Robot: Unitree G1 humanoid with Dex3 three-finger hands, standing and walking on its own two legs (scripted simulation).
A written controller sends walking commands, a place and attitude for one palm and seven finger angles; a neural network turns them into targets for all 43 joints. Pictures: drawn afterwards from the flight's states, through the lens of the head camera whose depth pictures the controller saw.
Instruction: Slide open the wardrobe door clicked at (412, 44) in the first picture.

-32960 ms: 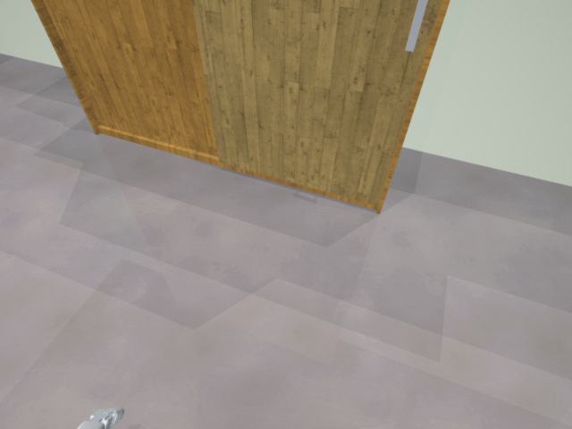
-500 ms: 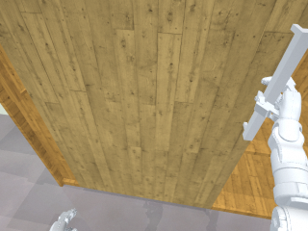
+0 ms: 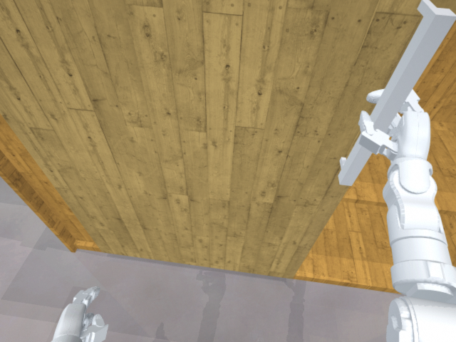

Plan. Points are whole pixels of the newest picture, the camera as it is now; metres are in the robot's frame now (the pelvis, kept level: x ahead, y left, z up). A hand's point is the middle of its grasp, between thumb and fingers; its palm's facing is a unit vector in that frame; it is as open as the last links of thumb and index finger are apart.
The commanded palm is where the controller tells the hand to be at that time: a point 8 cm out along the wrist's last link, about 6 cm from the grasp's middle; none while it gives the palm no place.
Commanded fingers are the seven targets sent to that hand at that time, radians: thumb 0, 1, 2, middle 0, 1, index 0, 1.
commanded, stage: stop walking and hold the door there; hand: right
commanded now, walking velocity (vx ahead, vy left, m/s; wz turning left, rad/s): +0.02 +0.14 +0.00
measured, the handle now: (377, 111) +0.48 -0.19 +0.19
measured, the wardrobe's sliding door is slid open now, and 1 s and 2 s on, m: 0.67 0.67 0.67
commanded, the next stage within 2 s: loosen the grip on the handle in 0.78 s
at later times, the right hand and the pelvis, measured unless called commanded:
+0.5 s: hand (373, 133) +0.42 -0.18 +0.18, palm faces +0.02 +1.00 -0.05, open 6.2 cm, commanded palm +0.41 -0.22 +0.16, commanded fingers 0.00 -0.90 -0.90 0.45 1.40 0.45 1.40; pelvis -0.03 -0.08 -0.01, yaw +3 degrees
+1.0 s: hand (375, 128) +0.44 -0.18 +0.18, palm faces +0.02 +1.00 +0.00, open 6.9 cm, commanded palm +0.40 -0.23 +0.17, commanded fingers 0.00 -0.05 -0.49 0.45 1.40 0.45 1.40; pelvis -0.02 -0.06 +0.00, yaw +3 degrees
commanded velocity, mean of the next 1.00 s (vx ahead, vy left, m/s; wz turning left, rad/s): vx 0.04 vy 0.09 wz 0.00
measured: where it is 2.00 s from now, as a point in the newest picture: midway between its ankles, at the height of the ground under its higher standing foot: outside the picture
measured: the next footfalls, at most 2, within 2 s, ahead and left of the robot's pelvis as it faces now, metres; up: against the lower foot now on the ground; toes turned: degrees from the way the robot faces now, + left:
right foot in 0.06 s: +0.06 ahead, -0.17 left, +0.00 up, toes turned +3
left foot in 0.26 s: +0.03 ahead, +0.04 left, +0.00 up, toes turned +7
